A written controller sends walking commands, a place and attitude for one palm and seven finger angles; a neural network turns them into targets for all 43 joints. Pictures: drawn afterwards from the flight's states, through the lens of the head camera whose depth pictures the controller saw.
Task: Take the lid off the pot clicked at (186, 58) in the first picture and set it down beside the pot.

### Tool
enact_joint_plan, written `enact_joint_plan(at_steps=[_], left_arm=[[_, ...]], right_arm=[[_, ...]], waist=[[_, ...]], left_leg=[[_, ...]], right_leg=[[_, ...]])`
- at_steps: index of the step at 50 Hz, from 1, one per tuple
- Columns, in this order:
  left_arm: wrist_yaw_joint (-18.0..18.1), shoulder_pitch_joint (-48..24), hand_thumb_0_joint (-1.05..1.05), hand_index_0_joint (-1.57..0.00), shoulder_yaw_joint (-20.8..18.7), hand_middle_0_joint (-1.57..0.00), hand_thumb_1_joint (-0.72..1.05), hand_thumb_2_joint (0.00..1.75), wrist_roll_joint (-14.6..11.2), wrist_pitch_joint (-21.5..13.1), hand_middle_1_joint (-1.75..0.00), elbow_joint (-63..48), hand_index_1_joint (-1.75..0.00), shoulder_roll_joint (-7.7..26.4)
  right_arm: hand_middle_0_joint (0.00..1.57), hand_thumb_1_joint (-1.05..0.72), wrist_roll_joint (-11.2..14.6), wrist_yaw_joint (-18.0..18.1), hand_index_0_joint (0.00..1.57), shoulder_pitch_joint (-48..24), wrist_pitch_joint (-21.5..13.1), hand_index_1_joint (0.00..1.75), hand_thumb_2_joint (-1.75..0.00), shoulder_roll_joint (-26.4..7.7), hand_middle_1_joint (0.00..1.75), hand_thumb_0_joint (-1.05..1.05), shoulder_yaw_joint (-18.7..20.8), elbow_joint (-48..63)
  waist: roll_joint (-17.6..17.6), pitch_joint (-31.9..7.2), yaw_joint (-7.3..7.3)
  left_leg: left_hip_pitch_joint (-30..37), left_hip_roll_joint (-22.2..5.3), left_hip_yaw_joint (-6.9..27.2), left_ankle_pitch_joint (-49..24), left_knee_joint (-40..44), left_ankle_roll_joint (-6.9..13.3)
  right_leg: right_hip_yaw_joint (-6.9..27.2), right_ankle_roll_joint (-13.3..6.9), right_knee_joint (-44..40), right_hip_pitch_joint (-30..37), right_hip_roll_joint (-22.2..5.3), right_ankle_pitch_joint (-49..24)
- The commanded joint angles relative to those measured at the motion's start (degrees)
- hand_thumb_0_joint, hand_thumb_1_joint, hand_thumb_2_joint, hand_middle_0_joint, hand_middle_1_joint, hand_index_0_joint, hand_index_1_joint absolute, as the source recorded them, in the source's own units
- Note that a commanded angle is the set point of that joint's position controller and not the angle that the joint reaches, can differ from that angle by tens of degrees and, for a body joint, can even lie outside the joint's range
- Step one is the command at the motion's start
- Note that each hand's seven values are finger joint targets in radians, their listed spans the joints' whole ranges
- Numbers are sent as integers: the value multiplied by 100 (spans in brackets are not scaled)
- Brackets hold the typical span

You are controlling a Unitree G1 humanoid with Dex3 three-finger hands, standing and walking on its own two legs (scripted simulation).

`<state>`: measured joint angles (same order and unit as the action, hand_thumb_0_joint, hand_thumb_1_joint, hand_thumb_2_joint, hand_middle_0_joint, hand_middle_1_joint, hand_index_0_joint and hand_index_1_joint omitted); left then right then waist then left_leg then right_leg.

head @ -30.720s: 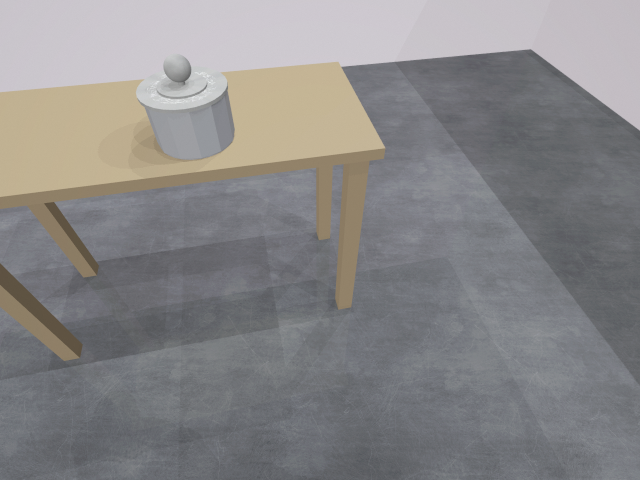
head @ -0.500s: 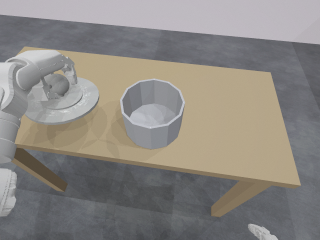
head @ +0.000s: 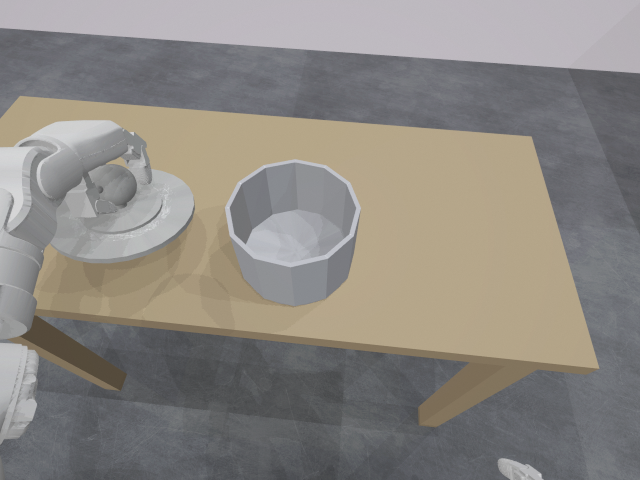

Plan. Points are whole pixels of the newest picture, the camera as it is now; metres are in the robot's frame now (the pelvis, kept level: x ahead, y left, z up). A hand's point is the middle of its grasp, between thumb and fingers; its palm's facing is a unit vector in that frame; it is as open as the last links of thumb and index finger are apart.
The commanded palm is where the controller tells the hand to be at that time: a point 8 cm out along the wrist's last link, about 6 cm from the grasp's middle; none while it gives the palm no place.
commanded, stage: lower the lid onto the table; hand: left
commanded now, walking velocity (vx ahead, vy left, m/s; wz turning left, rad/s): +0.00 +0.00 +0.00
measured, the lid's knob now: (114, 185) +0.45 +0.28 +0.08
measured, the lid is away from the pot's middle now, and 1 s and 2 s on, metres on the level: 0.23 0.23 0.24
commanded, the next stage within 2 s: open the fingers wide in 1.50 s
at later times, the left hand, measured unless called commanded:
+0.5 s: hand (111, 206) +0.42 +0.28 +0.08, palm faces -0.48 -0.06 -0.87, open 8.2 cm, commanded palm +0.44 +0.29 +0.15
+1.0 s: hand (120, 216) +0.43 +0.28 +0.05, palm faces -0.51 -0.08 -0.86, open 8.2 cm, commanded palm +0.45 +0.29 +0.12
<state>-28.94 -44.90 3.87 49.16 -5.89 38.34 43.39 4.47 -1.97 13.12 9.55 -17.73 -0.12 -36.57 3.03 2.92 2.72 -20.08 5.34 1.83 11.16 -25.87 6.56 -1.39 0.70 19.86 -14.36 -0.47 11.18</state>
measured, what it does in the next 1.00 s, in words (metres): stands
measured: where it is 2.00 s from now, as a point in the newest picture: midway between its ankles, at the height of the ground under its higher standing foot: outside the picture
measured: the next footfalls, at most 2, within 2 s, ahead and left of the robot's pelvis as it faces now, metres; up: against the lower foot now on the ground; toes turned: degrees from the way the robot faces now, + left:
none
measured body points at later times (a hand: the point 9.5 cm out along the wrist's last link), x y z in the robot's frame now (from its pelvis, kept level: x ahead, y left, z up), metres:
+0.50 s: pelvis +0.00 -0.01 +0.00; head +0.08 -0.01 +0.44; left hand +0.45 +0.28 +0.13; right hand +0.09 -0.28 -0.12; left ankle +0.01 +0.04 -0.74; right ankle -0.02 -0.15 -0.74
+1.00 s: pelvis +0.01 -0.01 -0.01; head +0.09 -0.01 +0.44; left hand +0.45 +0.28 +0.10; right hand +0.06 -0.29 -0.13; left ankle +0.01 +0.04 -0.74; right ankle -0.02 -0.15 -0.74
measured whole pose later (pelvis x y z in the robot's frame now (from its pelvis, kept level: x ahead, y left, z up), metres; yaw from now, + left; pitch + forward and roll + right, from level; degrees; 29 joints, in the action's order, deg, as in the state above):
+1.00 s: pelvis +0.01 -0.01 -0.01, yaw -2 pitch +9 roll -3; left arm -22.9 -44.1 -0.5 52.0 -15.3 53.8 44.0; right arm 4.4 0.3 15.2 10.3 -17.6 0.0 -38.1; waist 2.1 0.7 4.3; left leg -25.7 3.9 0.8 14.4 -31.2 5.9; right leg -0.3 1.2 25.2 -20.5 0.9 13.9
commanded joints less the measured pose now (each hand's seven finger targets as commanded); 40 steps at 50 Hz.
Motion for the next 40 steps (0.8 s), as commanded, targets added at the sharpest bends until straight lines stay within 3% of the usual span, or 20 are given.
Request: enact_joint_plan(at_steps=[1,3,6,7,10,15,17,18,21,22,24,26,27,29,30,33,35,37,39,40], left_arm=[[417,-2861,0,-85,-1294,-86,53,115,-112,-92,-86,-1350,-88,2319],[417,-2876,0,-85,-1123,-86,53,115,-163,-126,-86,-1133,-88,2121],[494,-2951,0,-85,-1083,-86,53,115,-40,-169,-86,-1108,-88,2143],[499,-2839,0,-85,-936,-86,53,115,-46,-179,-86,-988,-88,1954],[518,-3030,0,-85,-830,-86,53,115,-37,-209,-86,-867,-88,1898],[567,-2901,0,-85,-1041,-86,53,115,-81,-343,-86,-781,-88,2085],[555,-2977,0,-85,-793,-86,53,115,-77,-384,-86,-707,-88,1798],[588,-2772,0,-85,-1031,-86,53,115,-60,-410,-86,-584,-88,2031],[624,-2969,0,-85,-991,-86,53,115,-3,-479,-86,-232,-88,2087],[619,-3087,0,-85,-807,-86,53,115,-1,-498,-86,-345,-88,1911],[682,-3034,0,-85,-1020,-86,53,115,67,-582,-86,-414,-88,2178],[692,-2985,0,-85,-1047,-86,53,115,41,-617,-86,-53,-88,2189],[683,-3069,0,-85,-930,-86,53,115,6,-629,-86,-53,-88,2059],[705,-3195,0,-85,-1003,-86,53,115,53,-717,-86,-248,-88,2223],[708,-3230,0,-85,-903,-86,53,115,39,-722,-86,-306,-88,2070],[755,-2849,0,-85,-1173,-86,53,115,43,-802,-86,106,-88,2307],[776,-3014,0,-85,-1091,-86,53,115,65,-824,-86,-84,-88,2235],[812,-2696,0,-85,-1136,-86,53,115,96,-827,-86,252,-88,2233],[816,-2809,0,-85,-1095,-86,53,115,137,-888,-86,-5,-88,2225],[834,-2755,0,-85,-1107,-86,53,115,119,-860,-86,95,-88,2204]], right_arm=[[20,-90,-5,62,20,117,-193,30,-90,-996,30,0,327,566],[20,-90,5,86,20,137,-185,30,-90,-985,30,0,313,514],[20,-90,14,77,20,134,-170,30,-90,-985,30,0,312,515],[20,-90,6,90,20,129,-178,30,-90,-948,30,0,308,527],[20,-90,7,109,20,158,-141,30,-90,-960,30,0,309,482],[20,-90,-14,145,20,225,-140,30,-90,-969,30,0,320,453],[20,-90,7,159,20,211,-134,30,-90,-945,30,0,317,439],[20,-90,7,161,20,240,-138,30,-90,-971,30,0,324,452],[20,-90,21,190,20,273,-99,30,-90,-987,30,0,294,383],[20,-90,24,191,20,257,-94,30,-90,-965,30,0,304,379],[20,-90,-3,202,20,233,-114,30,-90,-1007,30,0,317,436],[20,-90,12,230,20,338,-95,30,-90,-997,30,0,296,355],[20,-90,9,243,20,359,-95,30,-90,-981,30,0,306,332],[20,-90,3,257,20,323,-108,30,-90,-1023,30,0,319,369],[20,-90,-15,262,20,367,-94,30,-90,-998,30,0,334,320],[20,-90,1,276,20,431,-103,30,-90,-1020,30,0,317,311],[20,-90,-12,271,20,430,-75,30,-90,-1026,30,0,344,270],[20,-90,6,268,20,498,-77,30,-90,-1008,30,0,326,269],[20,-90,-10,260,20,423,-86,30,-90,-1045,30,0,357,344],[20,-90,-26,266,20,509,-52,30,-90,-1019,30,0,358,293]], waist=[[445,-3008,-4],[311,-2914,18],[551,-2822,23],[543,-2778,51],[605,-2691,99],[434,-2856,81],[432,-2719,117],[398,-2746,50],[326,-2605,98],[533,-2612,126],[623,-2847,58],[424,-2779,110],[462,-2747,139],[547,-2946,102],[673,-2950,153],[485,-2911,116],[635,-2890,140],[527,-2750,148],[678,-2945,103],[576,-2911,158]], left_leg=[[2637,-451,644,-2873,-33,-329],[2452,-421,573,-2688,-9,-285],[2489,-447,613,-2735,-16,-354],[2460,-441,588,-2628,-35,-332],[2391,-440,579,-2397,-34,-323],[2406,-444,528,-2557,-103,-277],[2393,-451,524,-2486,-78,-281],[2341,-433,508,-2371,-77,-262],[2086,-395,444,-2141,-88,-227],[2173,-424,452,-2132,-90,-243],[2311,-418,454,-2396,-181,-256],[2127,-397,410,-2136,-182,-202],[2119,-411,369,-2163,-200,-178],[2242,-417,394,-2360,-235,-207],[2364,-443,406,-2501,-285,-210],[2134,-406,355,-2362,-307,-174],[2206,-444,366,-2656,-363,-184],[2122,-445,386,-2632,-388,-203],[2254,-441,386,-2781,-424,-219],[2218,-449,392,-2718,-461,-204]], right_leg=[[-157,-307,-6,-186,457,-1128],[-184,-288,6,-141,437,-1243],[-186,-310,27,-307,453,-1074],[-178,-312,22,-332,449,-1046],[-178,-321,19,-394,436,-969],[-160,-302,58,-307,433,-1140],[-187,-298,62,-427,440,-1080],[-182,-306,56,-412,443,-1039],[-178,-308,113,-396,437,-1065],[-182,-311,111,-476,428,-991],[-155,-340,142,-506,422,-1047],[-158,-303,170,-451,431,-1057],[-151,-301,175,-436,419,-1123],[-149,-319,201,-490,415,-1158],[-146,-302,216,-542,424,-1178],[-143,-289,257,-522,428,-1189],[-139,-294,303,-564,419,-1309],[-165,-289,332,-674,447,-1204],[-143,-307,342,-763,424,-1222],[-141,-283,365,-721,434,-1219]])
